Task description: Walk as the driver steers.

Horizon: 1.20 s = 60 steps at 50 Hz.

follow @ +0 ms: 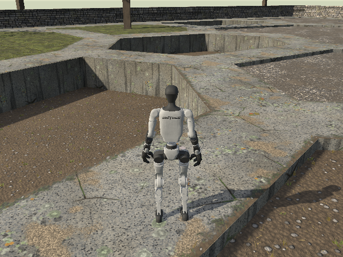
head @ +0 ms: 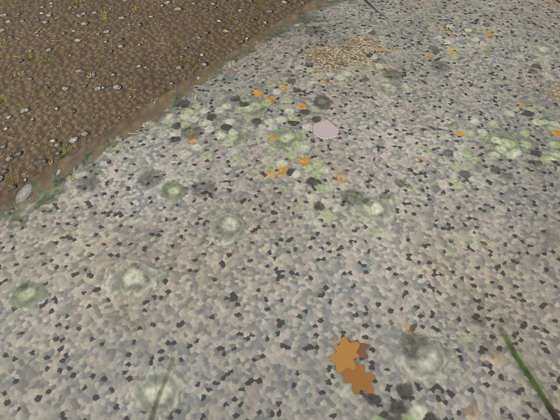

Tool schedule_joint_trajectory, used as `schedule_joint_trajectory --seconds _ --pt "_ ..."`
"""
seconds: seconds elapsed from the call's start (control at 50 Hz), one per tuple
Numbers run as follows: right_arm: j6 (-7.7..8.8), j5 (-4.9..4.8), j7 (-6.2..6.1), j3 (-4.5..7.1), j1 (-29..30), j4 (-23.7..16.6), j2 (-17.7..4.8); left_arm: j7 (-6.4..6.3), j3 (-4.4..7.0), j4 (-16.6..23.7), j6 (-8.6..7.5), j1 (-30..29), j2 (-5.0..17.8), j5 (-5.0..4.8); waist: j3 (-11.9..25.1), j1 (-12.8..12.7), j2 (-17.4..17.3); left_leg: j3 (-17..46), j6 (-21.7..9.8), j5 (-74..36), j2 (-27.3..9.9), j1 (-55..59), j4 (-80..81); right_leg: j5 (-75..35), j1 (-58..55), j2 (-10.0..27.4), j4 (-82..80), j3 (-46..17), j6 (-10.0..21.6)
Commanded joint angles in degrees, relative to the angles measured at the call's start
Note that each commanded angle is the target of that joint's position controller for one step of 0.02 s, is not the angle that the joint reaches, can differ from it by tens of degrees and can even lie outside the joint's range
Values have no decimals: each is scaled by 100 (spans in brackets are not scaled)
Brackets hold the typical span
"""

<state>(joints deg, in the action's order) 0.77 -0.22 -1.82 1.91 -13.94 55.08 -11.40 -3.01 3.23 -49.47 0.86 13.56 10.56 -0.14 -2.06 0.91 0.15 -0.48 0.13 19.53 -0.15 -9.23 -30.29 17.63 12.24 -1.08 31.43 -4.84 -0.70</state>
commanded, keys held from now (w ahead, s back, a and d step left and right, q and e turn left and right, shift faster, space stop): no key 0.18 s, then w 0.70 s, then no key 0.12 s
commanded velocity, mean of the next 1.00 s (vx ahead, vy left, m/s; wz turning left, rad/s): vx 0.28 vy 0.00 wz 0.00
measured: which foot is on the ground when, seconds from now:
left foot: down 0.00-0.44, up 0.46-0.88, down 0.90-1.00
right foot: down 0.00-0.90, up 0.92-1.00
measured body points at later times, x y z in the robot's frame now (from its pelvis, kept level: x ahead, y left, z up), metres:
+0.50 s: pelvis +0.04 -0.03 +0.00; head +0.04 -0.05 +0.45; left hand +0.05 +0.23 -0.14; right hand +0.04 -0.29 -0.16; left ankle -0.04 +0.11 -0.69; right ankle +0.01 -0.12 -0.73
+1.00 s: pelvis +0.28 +0.02 -0.01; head +0.32 +0.03 +0.44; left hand +0.24 +0.28 -0.15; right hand +0.46 -0.23 -0.12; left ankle +0.38 +0.11 -0.73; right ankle +0.09 -0.12 -0.63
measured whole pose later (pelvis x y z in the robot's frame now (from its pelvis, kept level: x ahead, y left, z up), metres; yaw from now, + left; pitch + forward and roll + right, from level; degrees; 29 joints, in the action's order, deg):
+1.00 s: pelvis +0.28 +0.02 -0.01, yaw +0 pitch +2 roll +0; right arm 5.8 -0.3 2.4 2.2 -2.2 50.4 -14.6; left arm -0.7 1.8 -58.9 -4.7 22.3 13.3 -0.9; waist -3.4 -1.6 0.3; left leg -3.6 -3.7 7.5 1.4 -25.9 -31.7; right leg 28.8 12.6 -1.0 65.8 -4.2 0.1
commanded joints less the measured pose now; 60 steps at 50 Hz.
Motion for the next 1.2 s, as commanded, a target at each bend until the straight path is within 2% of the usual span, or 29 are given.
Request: schedule_joint_trajectory --seconds 0.02,0.18,0.22,0.26,0.28,0.3,0.32,0.36,0.4,0.42,0.44,0.46,0.48,0.5,0.54,0.6,0.7,0.82,0.86,0.9,0.92,0.94,0.96,0.98,1.0,1.02,1.08,1.14,1.2 --pt "46 4 -22 92 -220 -44 -518 -25 132 67 -30 144 558 1 65 -10 15 120 -58 -1448 -135 -203 528 -1869 -244 162 -425 -105 143" --pt "43 25 -41 39 -328 281 -473 -19 113 -383 -8 117 558 2 -69 -15 4 111 -85 -1075 -129 -263 718 -1482 -197 128 -598 -40 108" --pt "15 -26 -65 70 -521 414 -550 -22 114 -550 6 261 527 -37 -17 0 -154 141 -266 636 -70 -276 815 274 -44 -167 -356 278 168" --pt "31 -103 -106 141 -666 394 -826 -7 107 -471 -74 63 534 -72 -509 119 -556 996 -718 2611 -625 -508 1326 1579 841 -253 177 461 252" --pt "81 -126 -108 199 -840 418 -1028 34 70 -383 -179 -127 418 -98 -689 202 -925 1802 -1043 3166 -1206 -457 1798 1285 1225 -247 764 645 246" --pt "134 -128 -103 272 -822 412 -1243 87 32 -304 -286 -306 331 -116 -925 219 -1135 2569 -1367 3231 -1796 -699 2177 856 1362 8 1323 601 264" --pt "185 -89 -93 279 -695 355 -1235 141 38 -292 -367 -343 371 -134 -1009 161 -1048 2818 -1489 2971 -2004 -803 2311 870 1503 207 1632 469 317" --pt "246 -129 -34 255 -334 229 -1115 224 40 -348 -468 -134 387 -178 -926 -67 -927 2362 -1276 2235 -1848 -808 2165 1155 1227 378 1112 446 464" --pt "206 -238 20 242 52 128 -1072 257 103 -777 -526 703 386 -150 -585 -476 -686 1258 -886 1494 -1123 -1494 1563 75 -607 -21 -231 919 470" --pt "203 -219 31 209 31 111 -970 258 159 -1008 -511 1164 443 -119 -417 -596 -410 868 -755 1133 -797 -1702 948 -172 -1194 -135 -454 885 398" --pt "244 -151 71 101 116 47 -639 232 242 -1134 -521 1829 699 -111 -140 -817 572 239 -474 448 -323 -2259 -748 448 -1877 711 -1130 -488 637" --pt "357 -160 67 38 158 -182 -347 285 350 -1157 -576 2456 1363 -109 55 -896 1875 -159 -282 947 277 -3395 -2491 1410 -2385 2042 -2166 -3074 1445" --pt "441 -257 89 71 277 -278 -507 326 211 -1134 -685 2171 1073 5 -189 -678 1320 480 -404 1208 48 -3813 -3692 2112 -1865 2469 -2470 -3953 1808" --pt "516 -328 142 80 283 -317 -617 341 104 -951 -765 1563 791 -16 -590 -413 752 676 -554 608 -263 -4212 -4112 2093 -1677 2327 -2455 -3386 1678" --pt "593 -191 187 130 228 -223 -736 397 13 -749 -783 950 690 -49 -514 -157 329 562 -614 -459 -590 -4098 -3816 630 -1546 1782 -2440 -2014 1219" --pt "530 -108 296 149 326 -185 -615 359 -97 -884 -668 1386 446 9 -288 -215 451 197 -380 -1077 -673 -3697 -3260 -1251 -1495 1300 -2404 -753 993" --pt "474 -76 325 -9 1683 -745 -338 183 -76 -853 -588 1596 834 29 -574 -478 405 -153 -53 -1909 -429 -3296 -1278 -1795 -890 1137 -2671 -147 1069" --pt "507 -148 453 -4 2190 -1067 -608 149 23 -982 -571 1699 996 -95 -692 -340 505 -87 -343 -2018 -284 -2732 -113 -2305 -1500 1521 -2507 88 984" --pt "540 -135 468 113 1744 -1006 -865 154 80 -926 -516 1505 1145 -43 -243 -8 650 -232 -547 -1678 -36 -1937 -60 -4089 -1809 1556 -1773 195 854" --pt "516 -145 397 361 29 -533 -1308 170 62 -834 -420 1319 1115 49 822 828 692 -297 -864 -1771 142 326 -58 -5333 -1243 1145 385 484 548" --pt "493 -6 332 454 -941 -335 -1782 181 -42 -677 -430 1467 851 169 1728 933 -241 1217 -1224 -2478 -1146 2196 -239 -3070 208 641 2356 651 323" --pt "490 112 400 426 -1000 -252 -1878 249 -263 -811 -542 2347 -44 53 2665 367 -1824 3978 -2235 -2384 -2452 3473 762 1654 1883 -520 4317 95 12" --pt "496 34 414 300 -609 -308 -1360 259 -123 -874 -678 1961 586 -80 2213 466 -1110 3795 -1985 -2801 -2164 2811 1058 1636 2141 -238 4979 -549 100" --pt "508 -7 403 213 -1 -415 -1079 255 -51 -710 -719 1397 834 -190 1353 298 -765 2614 -1762 -3524 -1997 1855 1018 1212 2343 39 4949 -257 126" --pt "536 -7 422 144 460 -494 -910 196 -32 -647 -711 1077 899 -150 989 87 -101 1867 -1599 -4252 -1769 967 1100 784 2067 371 4675 -62 93" --pt "559 16 442 110 665 -486 -783 136 30 -608 -658 917 900 -90 720 -59 -20 1347 -1484 -4547 -1530 319 1251 593 1828 529 4330 31 72" --pt "604 182 426 25 628 -260 -645 101 6 -590 -454 1103 536 -52 642 -376 -307 670 -1484 -5122 -1242 -578 1582 262 1054 659 3552 85 57" --pt "581 211 308 30 740 -161 -871 38 -14 -389 -343 683 530 16 642 -465 -413 285 -1489 -5347 -1114 -754 1609 -223 953 692 2168 149 -69" --pt "455 149 221 66 572 -66 -1099 44 -36 -278 -252 146 608 16 788 -267 -445 209 -1346 -4572 -1053 -664 1625 -845 622 606 1172 266 -119"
